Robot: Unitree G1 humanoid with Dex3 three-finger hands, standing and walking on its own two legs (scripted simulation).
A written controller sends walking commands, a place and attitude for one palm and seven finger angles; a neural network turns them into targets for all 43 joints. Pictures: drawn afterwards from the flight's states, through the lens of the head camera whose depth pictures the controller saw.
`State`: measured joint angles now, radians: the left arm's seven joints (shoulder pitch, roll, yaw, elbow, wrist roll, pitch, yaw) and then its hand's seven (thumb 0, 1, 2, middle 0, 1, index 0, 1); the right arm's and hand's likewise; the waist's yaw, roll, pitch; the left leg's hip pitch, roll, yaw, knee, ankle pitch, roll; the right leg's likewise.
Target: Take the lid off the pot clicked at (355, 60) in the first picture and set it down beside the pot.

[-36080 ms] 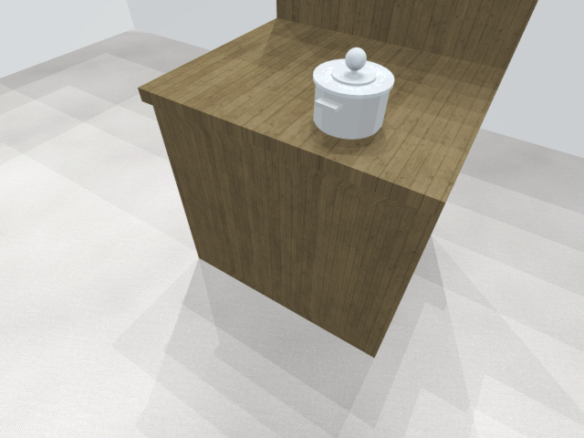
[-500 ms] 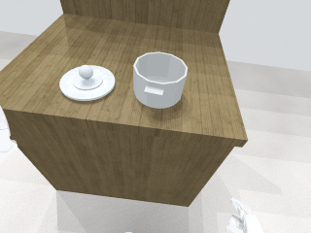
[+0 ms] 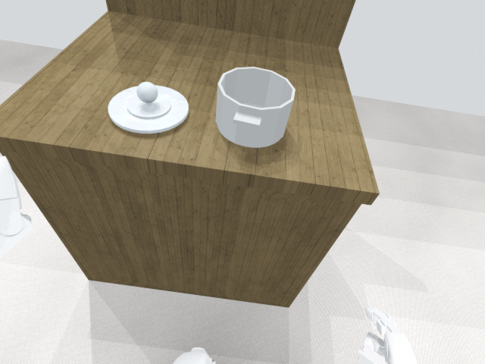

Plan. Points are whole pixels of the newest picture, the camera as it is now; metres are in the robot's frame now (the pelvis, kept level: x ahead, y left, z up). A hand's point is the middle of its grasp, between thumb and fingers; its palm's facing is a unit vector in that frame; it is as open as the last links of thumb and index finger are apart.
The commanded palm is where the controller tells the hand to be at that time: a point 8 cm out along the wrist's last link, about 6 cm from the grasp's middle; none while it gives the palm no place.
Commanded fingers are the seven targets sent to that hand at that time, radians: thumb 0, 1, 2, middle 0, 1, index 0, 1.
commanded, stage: step back with the hand held close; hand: left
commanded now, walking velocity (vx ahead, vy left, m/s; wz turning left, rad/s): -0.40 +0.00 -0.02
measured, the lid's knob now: (147, 92) +0.63 +0.24 +0.09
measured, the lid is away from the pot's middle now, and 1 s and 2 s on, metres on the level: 0.24 0.24 0.24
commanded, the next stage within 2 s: stop stepping back and stand still in 0.22 s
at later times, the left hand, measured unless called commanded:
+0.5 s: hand out of the picture +0.07 +0.28 +0.24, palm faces +0.29 -0.90 -0.32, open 7.4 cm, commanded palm +0.05 +0.34 +0.26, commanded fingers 0.00 0.90 0.90 -0.20 -0.30 -0.20 -0.30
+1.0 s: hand out of the picture -0.02 +0.45 +0.27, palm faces +0.42 -0.89 -0.14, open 7.4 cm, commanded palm -0.10 +0.48 +0.26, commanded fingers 0.00 0.90 0.90 -0.20 -0.30 -0.20 -0.30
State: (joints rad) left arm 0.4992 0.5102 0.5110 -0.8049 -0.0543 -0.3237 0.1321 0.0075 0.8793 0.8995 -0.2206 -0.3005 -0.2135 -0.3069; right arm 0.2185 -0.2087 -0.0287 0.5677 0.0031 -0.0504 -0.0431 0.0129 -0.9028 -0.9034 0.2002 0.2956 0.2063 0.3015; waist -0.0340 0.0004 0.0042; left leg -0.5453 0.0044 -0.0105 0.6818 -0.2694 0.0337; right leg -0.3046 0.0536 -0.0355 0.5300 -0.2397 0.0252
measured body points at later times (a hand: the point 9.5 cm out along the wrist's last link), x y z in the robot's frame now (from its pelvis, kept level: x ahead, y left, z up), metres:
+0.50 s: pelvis -0.11 +0.07 -0.03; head -0.14 +0.15 +0.41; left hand +0.05 +0.33 +0.26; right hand +0.02 -0.18 -0.06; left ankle -0.02 +0.09 -0.73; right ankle -0.19 -0.13 -0.72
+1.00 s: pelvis -0.25 +0.21 +0.00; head -0.23 +0.29 +0.44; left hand -0.05 +0.50 +0.28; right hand -0.10 -0.01 -0.05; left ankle -0.21 +0.29 -0.72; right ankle -0.25 +0.04 -0.63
